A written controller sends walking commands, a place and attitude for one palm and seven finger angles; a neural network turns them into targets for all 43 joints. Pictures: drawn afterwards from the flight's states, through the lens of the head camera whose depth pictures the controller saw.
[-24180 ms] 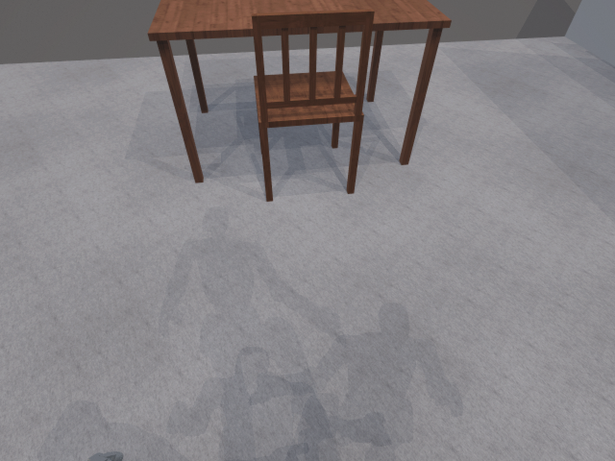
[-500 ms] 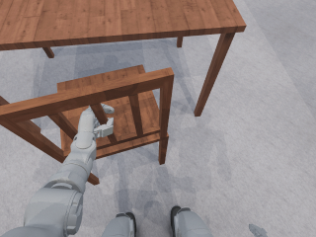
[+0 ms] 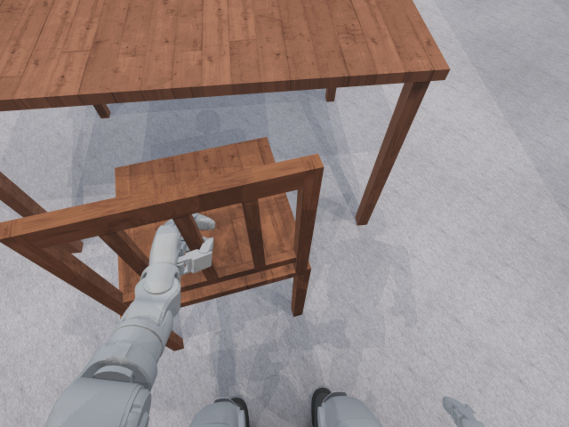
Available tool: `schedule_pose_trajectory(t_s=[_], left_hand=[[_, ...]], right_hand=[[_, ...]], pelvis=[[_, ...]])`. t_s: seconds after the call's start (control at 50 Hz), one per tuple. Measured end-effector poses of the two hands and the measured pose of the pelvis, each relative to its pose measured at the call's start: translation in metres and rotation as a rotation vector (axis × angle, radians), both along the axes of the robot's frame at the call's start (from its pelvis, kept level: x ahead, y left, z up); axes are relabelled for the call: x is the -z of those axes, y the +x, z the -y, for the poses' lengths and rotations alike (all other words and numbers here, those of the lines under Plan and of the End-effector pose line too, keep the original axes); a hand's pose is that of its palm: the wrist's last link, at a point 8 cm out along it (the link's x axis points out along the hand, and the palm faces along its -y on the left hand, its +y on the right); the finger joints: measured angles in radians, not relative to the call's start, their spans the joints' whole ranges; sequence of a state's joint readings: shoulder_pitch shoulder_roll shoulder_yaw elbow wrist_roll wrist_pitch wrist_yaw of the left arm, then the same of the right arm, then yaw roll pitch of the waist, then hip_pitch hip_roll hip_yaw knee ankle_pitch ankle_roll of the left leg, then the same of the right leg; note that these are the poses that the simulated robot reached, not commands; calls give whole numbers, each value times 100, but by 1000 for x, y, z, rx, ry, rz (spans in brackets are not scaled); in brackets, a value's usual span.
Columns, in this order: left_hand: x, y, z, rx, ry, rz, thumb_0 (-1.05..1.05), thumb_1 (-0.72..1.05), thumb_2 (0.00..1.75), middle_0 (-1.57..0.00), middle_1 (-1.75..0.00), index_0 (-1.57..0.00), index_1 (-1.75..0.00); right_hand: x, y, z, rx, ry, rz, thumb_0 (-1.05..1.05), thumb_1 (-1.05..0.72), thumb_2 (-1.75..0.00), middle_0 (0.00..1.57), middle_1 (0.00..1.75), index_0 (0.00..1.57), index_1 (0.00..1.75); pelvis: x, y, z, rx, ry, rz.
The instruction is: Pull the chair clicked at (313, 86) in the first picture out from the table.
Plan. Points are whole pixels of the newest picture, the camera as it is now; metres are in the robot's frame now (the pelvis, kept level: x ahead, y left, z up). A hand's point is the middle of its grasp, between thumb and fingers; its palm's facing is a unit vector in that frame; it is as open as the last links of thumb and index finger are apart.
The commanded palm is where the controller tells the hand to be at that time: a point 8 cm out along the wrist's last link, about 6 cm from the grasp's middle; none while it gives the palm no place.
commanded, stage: stop walking, hand still on the chair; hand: left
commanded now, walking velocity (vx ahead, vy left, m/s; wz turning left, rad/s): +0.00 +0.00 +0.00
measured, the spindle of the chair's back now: (198, 248) +0.40 +0.15 -0.10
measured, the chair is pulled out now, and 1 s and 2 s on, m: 0.17 0.18 0.18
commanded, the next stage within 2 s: open the thumb and straighten the fingers in 0.72 s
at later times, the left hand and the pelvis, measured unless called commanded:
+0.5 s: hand (202, 255) +0.37 +0.13 -0.06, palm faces -0.04 -0.99 -0.16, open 5.5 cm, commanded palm +0.35 +0.18 -0.04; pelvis +0.08 +0.02 +0.02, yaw +0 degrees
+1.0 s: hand (198, 251) +0.37 +0.14 -0.05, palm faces -0.06 -0.99 -0.16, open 6.6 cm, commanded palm +0.35 +0.18 -0.03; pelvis +0.08 +0.02 +0.00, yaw +2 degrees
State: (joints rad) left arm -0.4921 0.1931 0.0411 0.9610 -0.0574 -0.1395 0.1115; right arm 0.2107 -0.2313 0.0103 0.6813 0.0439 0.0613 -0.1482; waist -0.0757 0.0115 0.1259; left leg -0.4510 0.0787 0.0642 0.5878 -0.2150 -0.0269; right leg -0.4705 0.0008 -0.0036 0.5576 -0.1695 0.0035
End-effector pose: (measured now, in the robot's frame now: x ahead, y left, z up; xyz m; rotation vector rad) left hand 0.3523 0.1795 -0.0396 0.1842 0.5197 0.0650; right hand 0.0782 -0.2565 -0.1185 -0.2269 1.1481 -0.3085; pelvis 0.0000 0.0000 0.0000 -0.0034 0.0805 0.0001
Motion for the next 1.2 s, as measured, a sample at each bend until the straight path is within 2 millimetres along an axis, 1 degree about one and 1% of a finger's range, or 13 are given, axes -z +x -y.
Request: schedule_pose_trajectory(t_s=[0.16,0.32,0.4,0.5,0.6,0.72,0.86,0.94,1.02,1.1,1.14,1.2], left_hand=[[-3,-5,-2,12,-20,-44,5,67,72,-20,-112,-50,-145],[-4,-4,-3,28,-30,-70,6,67,72,-19,-112,-50,-145],[-4,-3,-4,33,-32,-79,6,67,73,-19,-112,-50,-145],[-5,-2,-4,37,-35,-85,7,66,73,-18,-113,-50,-145],[-5,-2,-4,39,-36,-88,7,66,73,-18,-113,-50,-145],[-5,-2,-4,39,-36,-88,7,66,74,-18,-114,-50,-145],[-5,-2,-5,40,-35,-86,7,65,74,-18,-114,-50,-145],[-5,2,-10,54,-49,-71,6,58,72,-23,-121,-50,-145],[-7,5,-11,73,-30,-37,4,40,65,-30,-127,-50,-145],[-4,9,-13,65,-30,-37,2,10,50,-35,-131,-49,-143],[-4,10,-14,66,-22,-43,2,-6,43,-37,-130,-48,-138],[-4,10,-13,68,-21,-49,1,-25,34,-37,-122,-44,-127]], right_hand=[[-16,49,-5,-38,-13,72,1,-90,-90,20,30,20,30],[-30,98,-15,-72,-10,152,0,-90,-90,20,30,20,30],[-32,116,-21,-85,1,175,0,-90,-90,20,30,20,30],[-32,130,-29,-95,18,186,0,-90,-90,20,30,20,30],[-29,136,-35,-99,34,181,0,-90,-90,20,30,20,30],[-26,134,-38,-98,44,165,1,-90,-90,20,30,20,30],[-23,127,-35,-90,54,145,1,-90,-90,20,30,20,30],[-21,122,-29,-106,87,157,1,-90,-90,20,30,20,30],[-17,117,-22,-124,91,179,1,-90,-90,20,30,20,30],[-10,111,-18,-135,85,183,1,-90,-90,20,30,20,29],[-7,109,-19,-136,83,188,1,-90,-90,20,30,20,29],[-2,106,-21,-139,88,199,1,-90,-90,20,29,20,29]], pelvis=[[-9,29,-6,0,-5,33],[-14,56,-11,1,-6,47],[-16,67,-14,0,-7,49],[-16,78,-16,0,-6,51],[-16,84,-18,1,-5,53],[-15,87,-19,0,-4,55],[-15,88,-19,-9,-3,45],[-8,84,-17,-31,0,-14],[1,78,-18,-42,-4,-48],[9,70,-18,-45,-5,-67],[12,67,-19,-45,-5,-71],[16,62,-19,-45,-4,-75]])
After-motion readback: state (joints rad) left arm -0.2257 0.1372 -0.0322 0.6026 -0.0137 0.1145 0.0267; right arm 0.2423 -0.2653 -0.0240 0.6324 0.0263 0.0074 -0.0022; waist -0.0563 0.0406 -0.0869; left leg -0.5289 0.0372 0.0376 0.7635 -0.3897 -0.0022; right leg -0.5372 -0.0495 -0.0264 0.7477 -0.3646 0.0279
